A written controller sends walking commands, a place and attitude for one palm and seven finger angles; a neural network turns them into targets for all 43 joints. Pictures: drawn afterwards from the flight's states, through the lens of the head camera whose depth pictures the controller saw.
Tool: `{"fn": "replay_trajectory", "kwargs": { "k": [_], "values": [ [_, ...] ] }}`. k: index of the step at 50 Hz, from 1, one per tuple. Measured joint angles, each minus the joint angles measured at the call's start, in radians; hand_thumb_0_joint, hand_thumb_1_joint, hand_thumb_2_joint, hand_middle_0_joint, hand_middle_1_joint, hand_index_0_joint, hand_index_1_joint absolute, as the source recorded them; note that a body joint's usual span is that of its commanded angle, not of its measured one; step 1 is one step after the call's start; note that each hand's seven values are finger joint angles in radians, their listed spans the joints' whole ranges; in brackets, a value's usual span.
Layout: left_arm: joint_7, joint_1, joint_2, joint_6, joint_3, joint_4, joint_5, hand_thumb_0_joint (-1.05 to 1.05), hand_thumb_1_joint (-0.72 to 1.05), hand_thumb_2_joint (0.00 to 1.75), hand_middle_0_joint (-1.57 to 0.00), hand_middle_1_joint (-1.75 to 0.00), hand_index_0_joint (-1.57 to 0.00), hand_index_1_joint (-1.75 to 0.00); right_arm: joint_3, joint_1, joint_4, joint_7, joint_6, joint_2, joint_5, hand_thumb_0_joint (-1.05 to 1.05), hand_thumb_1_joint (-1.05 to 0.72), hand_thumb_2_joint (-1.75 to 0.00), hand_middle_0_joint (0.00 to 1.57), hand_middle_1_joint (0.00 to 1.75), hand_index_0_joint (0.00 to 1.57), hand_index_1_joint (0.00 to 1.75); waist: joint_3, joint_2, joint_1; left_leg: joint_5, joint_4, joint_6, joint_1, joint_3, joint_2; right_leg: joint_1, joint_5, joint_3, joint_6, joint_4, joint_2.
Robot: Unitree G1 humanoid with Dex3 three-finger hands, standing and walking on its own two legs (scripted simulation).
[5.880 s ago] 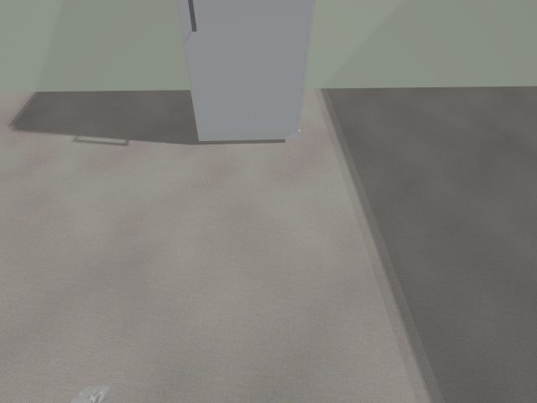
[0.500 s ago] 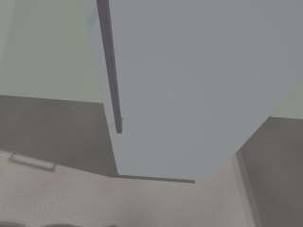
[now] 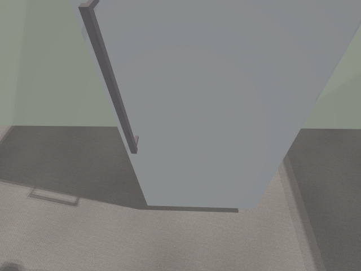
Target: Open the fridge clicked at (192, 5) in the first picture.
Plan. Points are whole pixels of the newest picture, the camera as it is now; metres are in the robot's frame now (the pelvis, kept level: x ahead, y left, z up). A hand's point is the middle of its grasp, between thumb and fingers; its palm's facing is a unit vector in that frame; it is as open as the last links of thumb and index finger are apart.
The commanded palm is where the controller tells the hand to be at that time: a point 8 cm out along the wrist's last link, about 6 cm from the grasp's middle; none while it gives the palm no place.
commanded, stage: come to a stop and stand still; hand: left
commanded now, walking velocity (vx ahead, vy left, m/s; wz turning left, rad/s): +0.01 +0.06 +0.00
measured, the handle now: (119, 94) +0.50 +0.19 +0.12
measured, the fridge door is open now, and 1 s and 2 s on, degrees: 0 0 0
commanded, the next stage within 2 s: look again from close up in 0.68 s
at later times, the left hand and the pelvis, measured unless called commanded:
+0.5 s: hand out of the picture +0.00 +0.24 -0.18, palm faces +0.03 -0.98 -0.19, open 7.3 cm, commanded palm none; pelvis -0.01 +0.06 +0.00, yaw -1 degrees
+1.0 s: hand out of the picture -0.01 +0.22 -0.18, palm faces +0.02 -0.97 -0.23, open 7.3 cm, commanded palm none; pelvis -0.03 +0.04 -0.01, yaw +0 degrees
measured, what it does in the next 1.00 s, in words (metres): steps on the spot: left foot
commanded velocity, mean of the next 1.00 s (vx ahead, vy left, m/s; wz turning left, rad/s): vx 0.00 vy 0.00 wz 0.00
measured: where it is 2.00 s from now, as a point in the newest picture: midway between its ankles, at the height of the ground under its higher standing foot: outside the picture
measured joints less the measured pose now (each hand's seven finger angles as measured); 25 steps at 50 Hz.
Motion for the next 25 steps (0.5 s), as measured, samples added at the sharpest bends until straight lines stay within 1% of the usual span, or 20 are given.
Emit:
{"fn": "replay_trajectory", "kwargs": {
  "k": [3, 5, 7, 8, 9, 10, 12, 14, 19, 25],
  "values": [
    [0.002, -0.005, 0.005, -0.002, 0.005, 0.002, 0.002, 0.01, 0.93, 0.90, -0.20, -0.30, -0.21, -0.30, 0.004, -0.002, 0.001, -0.005, 0.002, 0.000, 0.004, 0.00, -0.91, -0.90, 0.19, 0.30, 0.20, 0.30, 0.020, -0.008, 0.011, -0.036, -0.054, -0.004, 0.028, 0.007, -0.003, -0.010, 0.006, -0.005, 0.010, 0.004, -0.015],
    [0.004, -0.006, 0.012, 0.001, 0.008, 0.008, 0.002, 0.01, 0.92, 0.90, -0.20, -0.30, -0.21, -0.30, 0.009, -0.012, -0.003, -0.008, -0.002, 0.003, 0.008, 0.00, -0.91, -0.90, 0.19, 0.30, 0.20, 0.30, 0.029, -0.015, 0.017, -0.024, -0.129, -0.002, 0.056, 0.011, -0.005, -0.019, 0.007, -0.004, 0.021, 0.012, -0.024],
    [0.004, -0.004, 0.019, 0.009, 0.010, 0.021, -0.003, 0.01, 0.92, 0.90, -0.20, -0.30, -0.21, -0.30, 0.014, -0.021, -0.009, -0.010, -0.015, 0.009, 0.010, 0.00, -0.91, -0.90, 0.19, 0.30, 0.20, 0.30, 0.032, -0.018, 0.017, 0.059, -0.257, 0.003, 0.108, 0.017, -0.003, -0.032, 0.000, -0.003, 0.036, 0.036, -0.029],
    [0.004, 0.000, 0.021, 0.015, 0.010, 0.027, -0.006, 0.00, 0.92, 0.90, -0.20, -0.30, -0.21, -0.30, 0.017, -0.021, -0.014, -0.010, -0.026, 0.008, 0.010, 0.00, -0.91, -0.90, 0.19, 0.30, 0.20, 0.30, 0.028, -0.009, 0.015, 0.108, -0.321, 0.013, 0.136, 0.015, 0.006, -0.042, -0.009, -0.007, 0.045, 0.059, -0.023],
    [0.005, -0.004, 0.028, 0.023, 0.012, 0.037, -0.010, 0.00, 0.91, 0.90, -0.20, -0.30, -0.21, -0.30, 0.018, -0.026, -0.011, -0.013, -0.035, 0.018, 0.008, 0.00, -0.91, -0.90, 0.19, 0.30, 0.20, 0.30, 0.030, -0.019, 0.012, 0.108, -0.328, 0.028, 0.142, 0.017, 0.000, -0.049, -0.021, -0.005, 0.054, 0.082, -0.031],
    [0.005, -0.007, 0.037, 0.031, 0.013, 0.046, -0.012, 0.00, 0.91, 0.90, -0.20, -0.30, -0.21, -0.29, 0.023, -0.029, -0.008, -0.015, -0.038, 0.030, 0.006, 0.00, -0.91, -0.90, 0.19, 0.30, 0.20, 0.30, 0.030, -0.033, 0.014, 0.098, -0.318, 0.038, 0.145, 0.023, -0.008, -0.045, -0.027, 0.001, 0.059, 0.089, -0.040],
    [0.006, -0.005, 0.050, 0.040, 0.014, 0.058, -0.011, 0.00, 0.91, 0.90, -0.20, -0.30, -0.21, -0.29, 0.034, -0.031, -0.003, -0.015, -0.037, 0.055, 0.004, 0.00, -0.91, -0.90, 0.19, 0.30, 0.20, 0.30, 0.016, -0.054, 0.022, 0.084, -0.316, 0.048, 0.156, 0.035, -0.017, -0.032, -0.019, 0.015, 0.063, 0.074, -0.045],
    [0.005, -0.006, 0.056, 0.043, 0.011, 0.070, -0.009, 0.00, 0.91, 0.90, -0.20, -0.30, -0.20, -0.29, 0.038, -0.033, 0.002, -0.026, -0.038, 0.068, 0.002, 0.00, -0.93, -0.90, 0.19, 0.30, 0.20, 0.30, 0.006, -0.065, 0.024, 0.087, -0.332, 0.053, 0.171, 0.043, -0.025, -0.020, -0.011, 0.024, 0.067, 0.059, -0.051],
    [0.002, -0.015, 0.048, 0.032, -0.006, 0.089, -0.008, 0.00, 0.91, 0.90, -0.20, -0.30, -0.20, -0.29, 0.041, -0.039, 0.008, -0.030, -0.049, 0.061, 0.008, 0.01, -0.95, -0.89, 0.20, 0.30, 0.21, 0.30, -0.002, -0.056, 0.018, 0.100, -0.365, 0.064, 0.195, 0.055, -0.033, 0.007, 0.015, 0.034, 0.089, 0.010, -0.057],
    [0.003, -0.025, 0.034, 0.023, -0.017, 0.101, -0.011, 0.00, 0.91, 0.90, -0.20, -0.30, -0.20, -0.29, 0.045, -0.027, 0.022, -0.028, -0.060, 0.059, 0.011, 0.00, -0.94, -0.89, 0.20, 0.30, 0.21, 0.30, -0.001, -0.048, 0.002, 0.108, -0.389, 0.067, 0.211, 0.060, -0.037, 0.024, 0.028, 0.038, 0.095, -0.018, -0.059]
  ]
}}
